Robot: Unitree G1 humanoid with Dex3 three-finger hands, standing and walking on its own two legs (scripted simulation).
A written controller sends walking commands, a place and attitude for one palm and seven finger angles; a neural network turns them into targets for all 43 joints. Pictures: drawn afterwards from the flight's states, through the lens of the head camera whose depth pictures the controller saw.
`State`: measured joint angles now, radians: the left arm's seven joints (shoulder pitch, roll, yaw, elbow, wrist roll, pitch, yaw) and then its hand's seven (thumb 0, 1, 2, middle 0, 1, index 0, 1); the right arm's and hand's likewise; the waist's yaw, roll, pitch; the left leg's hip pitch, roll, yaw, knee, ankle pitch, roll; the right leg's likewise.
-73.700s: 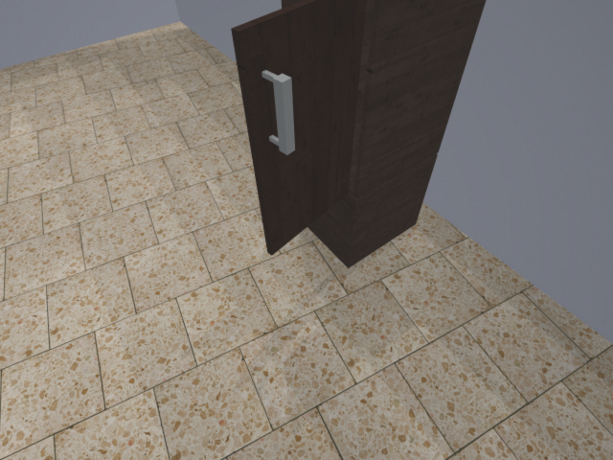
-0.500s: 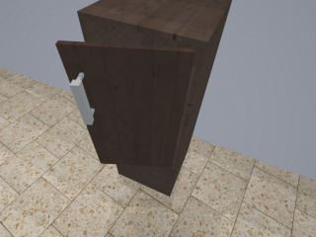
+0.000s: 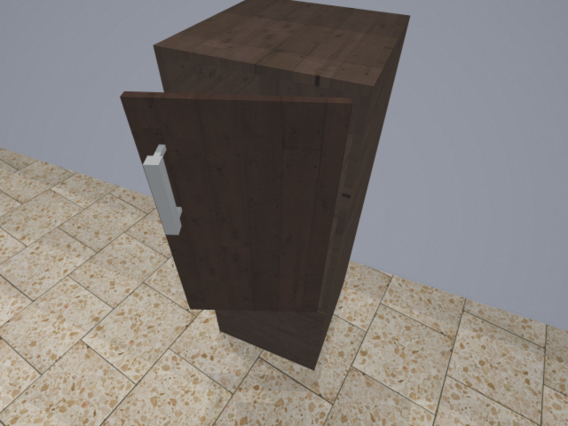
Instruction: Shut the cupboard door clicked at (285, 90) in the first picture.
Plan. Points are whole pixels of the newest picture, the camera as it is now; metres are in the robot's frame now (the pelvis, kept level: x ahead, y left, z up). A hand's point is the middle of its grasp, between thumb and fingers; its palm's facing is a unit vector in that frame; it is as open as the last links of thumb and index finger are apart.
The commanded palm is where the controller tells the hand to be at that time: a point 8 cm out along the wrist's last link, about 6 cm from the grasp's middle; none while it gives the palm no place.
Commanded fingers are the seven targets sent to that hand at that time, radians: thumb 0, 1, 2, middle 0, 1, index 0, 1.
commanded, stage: look again from close up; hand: left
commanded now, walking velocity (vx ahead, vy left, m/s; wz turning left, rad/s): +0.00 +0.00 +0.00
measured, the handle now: (167, 190) +0.45 +0.23 +0.09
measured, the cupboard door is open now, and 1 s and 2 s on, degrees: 21 21 21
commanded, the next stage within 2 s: raise the hand and make a fist in 0.14 s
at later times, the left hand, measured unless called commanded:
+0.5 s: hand (159, 368) +0.19 +0.18 +0.02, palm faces +0.13 -0.99 +0.01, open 6.9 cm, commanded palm +0.09 +0.23 -0.04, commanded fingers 0.00 0.90 0.90 -0.44 -0.56 -0.44 -0.56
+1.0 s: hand (173, 386) +0.18 +0.16 -0.01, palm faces -0.08 -1.00 -0.02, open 4.5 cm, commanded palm +0.13 +0.24 +0.01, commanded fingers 0.00 0.90 0.90 -0.90 -1.06 -0.90 -1.06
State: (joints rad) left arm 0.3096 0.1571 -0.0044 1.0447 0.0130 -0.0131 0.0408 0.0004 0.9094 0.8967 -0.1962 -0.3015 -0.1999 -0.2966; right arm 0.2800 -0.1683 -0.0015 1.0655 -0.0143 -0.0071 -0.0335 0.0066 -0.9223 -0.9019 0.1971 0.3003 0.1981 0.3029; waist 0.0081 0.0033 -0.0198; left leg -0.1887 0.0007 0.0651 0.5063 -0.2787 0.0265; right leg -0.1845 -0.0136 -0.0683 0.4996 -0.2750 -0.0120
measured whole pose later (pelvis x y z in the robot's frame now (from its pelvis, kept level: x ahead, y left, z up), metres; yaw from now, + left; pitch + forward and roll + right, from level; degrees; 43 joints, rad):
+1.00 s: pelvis -0.02 +0.00 -0.07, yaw +3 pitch +11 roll -2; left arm 0.44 0.24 0.08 -0.20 -0.25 -0.16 -0.29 0.01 0.90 0.90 -0.72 -0.87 -0.72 -0.87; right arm 0.23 -0.17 0.06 0.49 0.05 -0.18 -0.05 0.01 -0.90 -0.90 0.20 0.30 0.21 0.30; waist 0.02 0.04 -0.11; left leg -0.77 0.01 0.00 1.08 -0.49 0.02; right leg -0.73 0.00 -0.10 1.03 -0.50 -0.03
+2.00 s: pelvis +0.01 +0.00 -0.02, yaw +3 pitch +2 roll -1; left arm 0.32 0.26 0.18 -0.17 -0.29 0.01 -0.24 0.01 0.90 0.90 -1.30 -1.50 -1.30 -1.50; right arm 0.28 -0.26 0.06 0.54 0.05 -0.22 -0.08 0.01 -0.90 -0.90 0.20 0.30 0.20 0.30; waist 0.02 0.04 -0.07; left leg -0.38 -0.01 0.02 0.72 -0.38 0.03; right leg -0.35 0.00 -0.07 0.68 -0.37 -0.01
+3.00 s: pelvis +0.01 -0.01 -0.02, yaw +3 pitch +3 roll +0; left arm -0.08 0.28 0.22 0.22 -0.27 -0.04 -0.25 0.01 0.90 0.90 -1.30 -1.50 -1.30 -1.50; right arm 0.25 -0.28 0.04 0.61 0.05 -0.18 -0.09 0.01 -0.90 -0.90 0.20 0.30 0.20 0.30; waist 0.01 0.04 -0.05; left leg -0.38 0.00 0.02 0.68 -0.36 0.01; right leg -0.36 0.00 -0.07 0.68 -0.37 -0.03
